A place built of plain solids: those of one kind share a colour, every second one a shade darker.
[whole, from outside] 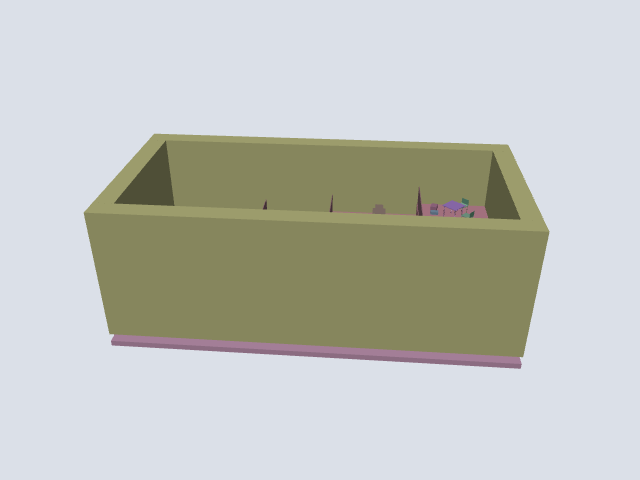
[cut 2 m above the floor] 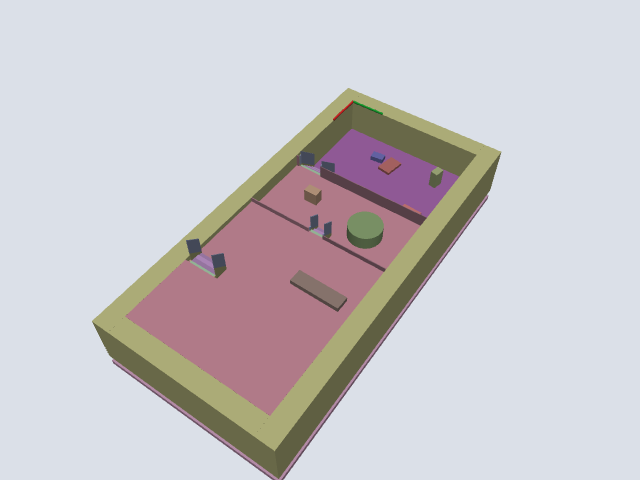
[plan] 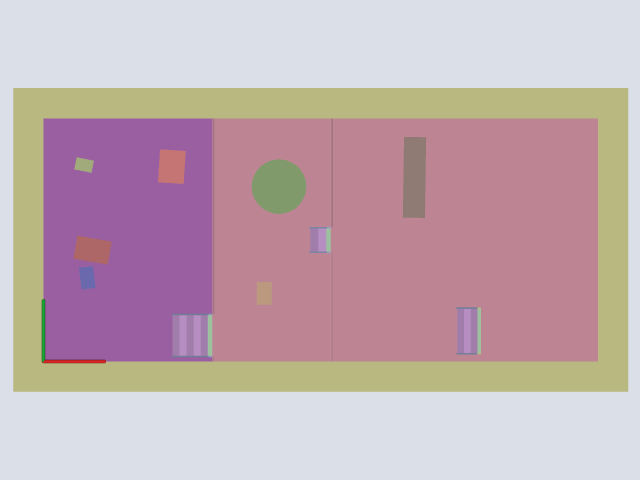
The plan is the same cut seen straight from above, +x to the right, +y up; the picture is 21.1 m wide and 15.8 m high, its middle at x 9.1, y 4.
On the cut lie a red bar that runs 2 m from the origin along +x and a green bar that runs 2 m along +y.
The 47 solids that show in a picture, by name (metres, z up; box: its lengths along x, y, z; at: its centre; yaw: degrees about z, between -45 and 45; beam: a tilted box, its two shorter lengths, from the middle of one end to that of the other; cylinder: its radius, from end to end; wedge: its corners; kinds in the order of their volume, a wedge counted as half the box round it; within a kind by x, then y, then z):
{
 "wall_1": {"box": [1.0, 8.0, 6.84], "at": [-0.5, 4.0, 2.42]},
 "wall_2": {"box": [20.25, 1.0, 6.84], "at": [9.12, -0.5, 2.42]},
 "wall_3": {"box": [20.25, 1.0, 6.84], "at": [9.12, 8.5, 2.42]},
 "wall_4": {"wedge": [[13.58, 0.23, 1.68], [13.58, 0.23, 1.97], [13.58, 0.28, 1.68], [13.58, 0.28, 1.97], [14.28, 0.23, 1.68], [14.28, 0.23, 2.54], [14.28, 0.28, 1.68], [14.28, 0.28, 2.54]]},
 "wall_5": {"wedge": [[13.58, 1.73, 1.68], [13.58, 1.73, 1.97], [13.58, 1.78, 1.68], [13.58, 1.78, 1.97], [14.28, 1.73, 1.68], [14.28, 1.73, 2.54], [14.28, 1.78, 1.68], [14.28, 1.78, 2.54]]},
 "wall_6": {"box": [1.0, 8.0, 6.84], "at": [18.75, 4.0, 2.42]},
 "floor_1": {"box": [3.9, 8.0, 2.26], "at": [7.5, 4.0, 0.13]},
 "floor_2": {"box": [4.95, 8.0, 2.73], "at": [11.93, 4.0, 0.37]},
 "floor_3": {"box": [3.85, 8.0, 3.45], "at": [16.32, 4.0, 0.72]},
 "floor_base_1": {"box": [3.9, 8.0, 0.3], "at": [7.5, 4.0, -0.31]},
 "floor_base_2": {"box": [20.25, 10.0, 0.3], "at": [9.12, 4.0, -1.57]},
 "floor_base_3": {"box": [4.95, 8.0, 0.3], "at": [11.93, 4.0, 0.16]},
 "floor_zta_1": {"box": [5.55, 8.0, 1.0], "at": [2.77, 4.0, -0.5]},
 "tank_low_1": {"cylinder": 0.9, "from": [7.75, 5.76, 1.26], "to": [7.75, 5.76, 2.36]},
 "step_1": {"box": [0.26, 1.34, 0.26], "at": [4.37, 0.86, 0.08]},
 "step_2": {"box": [0.26, 1.34, 0.47], "at": [4.6, 0.86, 0.18]},
 "step_3": {"box": [0.26, 1.34, 0.68], "at": [4.84, 0.86, 0.29]},
 "step_4": {"box": [0.26, 1.34, 0.89], "at": [5.07, 0.86, 0.39]},
 "step_5": {"box": [0.26, 1.34, 1.1], "at": [5.3, 0.86, 0.5]},
 "step_6": {"box": [0.29, 0.76, 0.21], "at": [8.92, 4.0, 1.31]},
 "step_7": {"box": [0.29, 0.76, 0.37], "at": [9.19, 4.0, 1.39]},
 "step_8": {"box": [0.22, 1.46, 0.23], "at": [13.73, 1.01, 1.8]},
 "step_9": {"box": [0.22, 1.46, 0.41], "at": [13.95, 1.01, 1.89]},
 "step_10": {"box": [0.22, 1.46, 0.59], "at": [14.17, 1.01, 1.98]},
 "cask_row_1": {"box": [0.73, 2.66, 0.63], "at": [12.21, 6.06, 2.05], "yaw": -0.8},
 "cask_row_2": {"box": [0.45, 2.66, 0.24], "at": [12.21, 6.06, 2.48], "yaw": -0.8},
 "rail_rim_1": {"box": [0.04, 6.43, 1.08], "at": [5.6, 4.79, 1.8]},
 "rail_rim_2": {"box": [0.04, 3.57, 1.08], "at": [9.5, 1.79, 2.27]},
 "rail_rim_3": {"box": [0.04, 3.57, 1.08], "at": [9.5, 6.21, 2.27]},
 "rail_rim_4": {"box": [0.04, 6.22, 1.08], "at": [14.45, 4.89, 2.99]},
 "control_cabinet_1": {"box": [0.5, 0.75, 1.88], "at": [7.26, 2.24, 2.2]},
 "floor_hda_1": {"box": [0.15, 1.34, 1.31], "at": [5.48, 0.86, 0.6]},
 "floor_hda_2": {"box": [0.14, 0.76, 0.53], "at": [9.38, 4.0, 1.47]},
 "floor_hda_3": {"box": [0.12, 1.46, 0.77], "at": [14.34, 1.01, 2.07]},
 "zta_pallet_1": {"box": [1.15, 0.77, 0.17], "at": [1.61, 3.67, 0.09], "yaw": -9.8},
 "zta_pallet_2": {"box": [0.85, 1.09, 0.19], "at": [4.22, 6.41, 0.04], "yaw": -3.5},
 "zta_crate_stack_1": {"box": [0.58, 0.41, 1.01], "at": [1.33, 6.47, 0.51], "yaw": -11.5},
 "rail_1": {"wedge": [[4.21, 0.14, 0.28], [4.21, 0.14, 1.14], [4.21, 0.19, 0.28], [4.21, 0.19, 1.14], [5.43, 0.14, 1.37], [5.43, 0.14, 2.24], [5.43, 0.19, 1.37], [5.43, 0.19, 2.24]]},
 "rail_2": {"wedge": [[4.21, 1.52, 0.28], [4.21, 1.52, 1.14], [4.21, 1.57, 0.28], [4.21, 1.57, 1.14], [5.43, 1.52, 1.37], [5.43, 1.52, 2.24], [5.43, 1.57, 1.37], [5.43, 1.57, 2.24]]},
 "rail_3": {"wedge": [[8.74, 3.57, 1.46], [8.74, 3.57, 2.31], [8.74, 3.62, 1.46], [8.74, 3.62, 2.31], [9.33, 3.57, 1.81], [9.33, 3.57, 2.66], [9.33, 3.62, 1.81], [9.33, 3.62, 2.66]]},
 "rail_4": {"wedge": [[8.74, 4.38, 1.46], [8.74, 4.38, 2.31], [8.74, 4.43, 1.46], [8.74, 4.43, 2.31], [9.33, 4.38, 1.81], [9.33, 4.38, 2.66], [9.33, 4.43, 1.81], [9.33, 4.43, 2.66]]},
 "rail_5": {"wedge": [[13.58, 0.23, 1.97], [13.58, 0.23, 2.89], [13.58, 0.28, 1.97], [13.58, 0.28, 2.89], [14.28, 0.23, 2.53], [14.28, 0.23, 3.45], [14.28, 0.28, 2.53], [14.28, 0.28, 3.45]]},
 "rail_6": {"wedge": [[13.58, 1.73, 1.97], [13.58, 1.73, 2.89], [13.58, 1.78, 1.97], [13.58, 1.78, 2.89], [14.28, 1.73, 2.53], [14.28, 1.73, 3.45], [14.28, 1.78, 2.53], [14.28, 1.78, 3.45]]},
 "zta_crate_1": {"box": [0.47, 0.73, 0.29], "at": [1.44, 2.75, 0.14], "yaw": 7.1},
 "carton_1": {"box": [0.35, 0.45, 0.26], "at": [15.32, 7.35, 2.58], "yaw": -14.7},
 "top_1": {"box": [0.9, 0.9, 0.034], "at": [16.28, 6.43, 3.19], "yaw": -41.9},
 "parcel_1": {"box": [0.43, 0.27, 0.16], "at": [15.3, 6.81, 2.53], "yaw": -3.1}
}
